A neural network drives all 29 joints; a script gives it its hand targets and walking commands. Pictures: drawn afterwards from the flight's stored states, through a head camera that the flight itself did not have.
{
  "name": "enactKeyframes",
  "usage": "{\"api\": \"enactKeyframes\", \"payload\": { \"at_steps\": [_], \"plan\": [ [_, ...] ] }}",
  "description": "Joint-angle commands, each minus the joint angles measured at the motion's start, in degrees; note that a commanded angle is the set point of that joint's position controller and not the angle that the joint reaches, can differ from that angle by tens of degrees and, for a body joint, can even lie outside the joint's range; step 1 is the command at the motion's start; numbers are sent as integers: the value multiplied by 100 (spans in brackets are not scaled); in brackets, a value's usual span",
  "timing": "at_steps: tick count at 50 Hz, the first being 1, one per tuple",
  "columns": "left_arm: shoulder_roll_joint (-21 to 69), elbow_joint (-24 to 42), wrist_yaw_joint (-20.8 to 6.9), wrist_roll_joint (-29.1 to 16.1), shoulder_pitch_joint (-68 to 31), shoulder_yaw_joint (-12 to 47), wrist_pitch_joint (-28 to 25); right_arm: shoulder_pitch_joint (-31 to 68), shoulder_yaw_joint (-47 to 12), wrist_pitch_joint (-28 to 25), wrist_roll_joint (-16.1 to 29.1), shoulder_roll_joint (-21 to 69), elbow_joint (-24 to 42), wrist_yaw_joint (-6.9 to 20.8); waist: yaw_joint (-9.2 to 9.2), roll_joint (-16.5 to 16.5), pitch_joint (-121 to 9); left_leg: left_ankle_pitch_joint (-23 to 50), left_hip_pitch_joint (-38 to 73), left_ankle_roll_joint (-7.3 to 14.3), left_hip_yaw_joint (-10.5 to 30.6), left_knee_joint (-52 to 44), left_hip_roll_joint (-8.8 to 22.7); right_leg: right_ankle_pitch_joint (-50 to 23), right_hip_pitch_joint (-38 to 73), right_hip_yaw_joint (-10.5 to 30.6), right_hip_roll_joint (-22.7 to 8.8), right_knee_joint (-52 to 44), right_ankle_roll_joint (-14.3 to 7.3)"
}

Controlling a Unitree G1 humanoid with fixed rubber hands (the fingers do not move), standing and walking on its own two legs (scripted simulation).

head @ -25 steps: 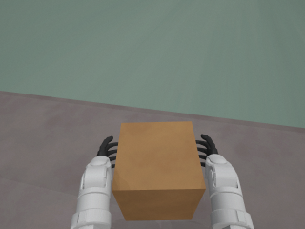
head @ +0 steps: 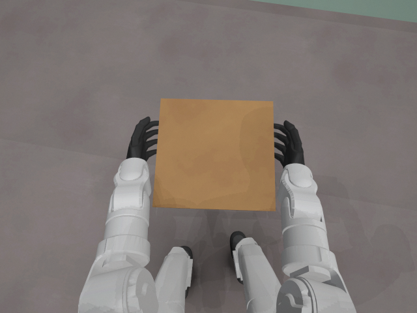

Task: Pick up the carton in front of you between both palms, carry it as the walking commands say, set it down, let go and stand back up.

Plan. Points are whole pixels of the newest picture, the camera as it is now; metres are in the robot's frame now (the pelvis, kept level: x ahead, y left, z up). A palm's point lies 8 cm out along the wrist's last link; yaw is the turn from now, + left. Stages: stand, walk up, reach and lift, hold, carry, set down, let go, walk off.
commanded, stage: set down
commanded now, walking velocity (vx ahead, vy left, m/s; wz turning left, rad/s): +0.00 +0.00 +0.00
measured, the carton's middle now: (214, 164) +0.39 -0.01 -0.16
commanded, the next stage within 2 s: none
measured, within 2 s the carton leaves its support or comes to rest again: rests again in 1.98 s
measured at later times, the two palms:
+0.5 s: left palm (160, 148) +0.45 +0.12 -0.21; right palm (278, 156) +0.42 -0.18 -0.21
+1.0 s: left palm (174, 148) +0.50 +0.10 -0.36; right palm (268, 163) +0.44 -0.19 -0.37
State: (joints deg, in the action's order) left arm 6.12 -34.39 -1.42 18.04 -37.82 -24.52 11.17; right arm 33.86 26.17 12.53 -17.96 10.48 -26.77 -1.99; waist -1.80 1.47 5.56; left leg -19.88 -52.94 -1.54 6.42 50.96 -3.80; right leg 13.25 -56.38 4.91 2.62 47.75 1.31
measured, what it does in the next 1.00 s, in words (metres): lowers itself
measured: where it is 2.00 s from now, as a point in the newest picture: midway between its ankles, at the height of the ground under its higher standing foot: (212, 275)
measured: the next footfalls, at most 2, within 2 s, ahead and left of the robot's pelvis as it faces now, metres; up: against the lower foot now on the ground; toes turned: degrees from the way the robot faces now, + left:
none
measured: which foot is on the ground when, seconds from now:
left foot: down 0.00-1.00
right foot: down 0.00-1.00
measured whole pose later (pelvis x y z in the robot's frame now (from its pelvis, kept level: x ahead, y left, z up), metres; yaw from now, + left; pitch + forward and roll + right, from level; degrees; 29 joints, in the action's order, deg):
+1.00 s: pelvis -0.05 +0.01 -0.25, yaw +2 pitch +47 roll +1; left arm -8.3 -52.6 2.7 10.0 -74.3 -18.8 15.3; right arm 64.0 32.5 17.6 -12.3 1.7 -34.8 -5.8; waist -5.6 2.5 -0.7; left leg -33.2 -119.8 -3.7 4.5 105.8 -9.6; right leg 25.3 -123.6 6.2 6.0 101.8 5.1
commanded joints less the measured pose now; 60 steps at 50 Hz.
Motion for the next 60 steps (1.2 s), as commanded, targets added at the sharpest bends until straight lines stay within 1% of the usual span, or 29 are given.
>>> {"api": "enactKeyframes", "payload": {
  "at_steps": [1,3,5,9,12,15,18,21,25,33,40,45,50,54,60],
  "plan": [
    [5190,250,-1019,-1029,-3194,3626,-431,3326,-3788,-391,902,4953,32,1114,-85,-7,-6584,2232,376,-45,-456,161,-530,-3075,3519,-301,465,927,58],
    [5357,358,-967,-1181,-3239,3906,-318,3406,-3931,-300,1010,4936,128,1217,-147,47,-7001,2397,395,-96,-422,422,-516,-2858,2838,-410,518,1151,79],
    [5508,321,-947,-1212,-3244,3962,-145,3423,-3878,-146,1035,4897,38,1339,-215,118,-6947,2243,337,-128,-396,601,-500,-2282,2002,-537,561,1276,90],
    [5590,-58,-1009,-1062,-3356,3592,241,3533,-3399,214,868,4806,-423,1601,-310,220,-6149,1290,-293,-139,-417,799,-500,-1094,623,-705,579,1490,27],
    [5482,-349,-1045,-962,-3492,3276,421,3668,-3009,401,734,4738,-727,1719,-328,258,-5820,931,-803,-128,-450,974,-516,-757,-5,-762,573,1708,-3],
    [5341,-515,-1013,-938,-3706,3082,427,3836,-2746,438,676,4685,-916,1740,-360,275,-5866,960,-1208,-125,-482,1250,-552,-788,-433,-776,571,1992,12],
    [5204,-605,-944,-967,-3971,3020,340,4024,-2620,387,687,4637,-1007,1697,-399,290,-6102,1090,-1570,-121,-538,1599,-596,-926,-763,-776,574,2314,49],
    [5081,-633,-867,-1039,-4263,3061,237,4237,-2634,319,769,4608,-997,1605,-425,296,-6467,1141,-1918,-122,-627,1970,-648,-1067,-963,-781,579,2644,106],
    [4956,-636,-780,-1177,-4657,3181,159,4590,-2793,268,969,4586,-883,1442,-427,269,-7000,1067,-2348,-127,-742,2444,-715,-1193,-1070,-797,589,3069,191],
    [4653,-821,-742,-1409,-5435,3209,189,5490,-3023,323,1256,4470,-656,1113,-458,82,-7510,526,-3247,-75,-902,3290,-810,-1031,-1173,-861,601,3784,314],
    [4239,-1248,-789,-1392,-6038,2862,255,6178,-2763,402,1268,4261,-756,932,-497,0,-7283,-20,-4106,-9,-1001,3858,-816,-641,-1429,-903,595,4262,354],
    [3924,-1553,-793,-1354,-6440,2626,266,6613,-2482,401,1238,4016,-862,891,-555,68,-7049,-258,-4527,21,-1040,4209,-801,-432,-1773,-953,575,4602,359],
    [3657,-1771,-739,-1397,-6821,2571,246,7027,-2280,355,1265,3695,-884,907,-657,204,-6939,-312,-4686,29,-1041,4568,-782,-364,-2198,-1039,535,4992,353],
    [3484,-1868,-660,-1506,-7112,2672,219,7331,-2200,308,1352,3427,-846,944,-764,333,-6960,-222,-4609,19,-1027,4865,-759,-411,-2527,-1123,486,5319,350],
    [3284,-1888,-541,-1789,-7529,3014,158,7742,-2210,238,1628,3076,-794,1016,-936,484,-7061,76,-4364,-8,-1008,5346,-705,-649,-2811,-1211,390,5817,358]
  ]
}}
